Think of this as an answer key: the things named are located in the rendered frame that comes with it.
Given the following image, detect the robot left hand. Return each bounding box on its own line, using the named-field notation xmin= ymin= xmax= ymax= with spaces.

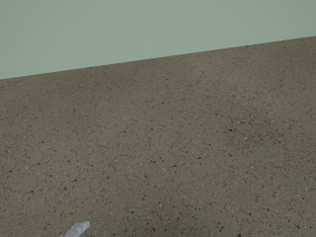
xmin=63 ymin=221 xmax=90 ymax=237

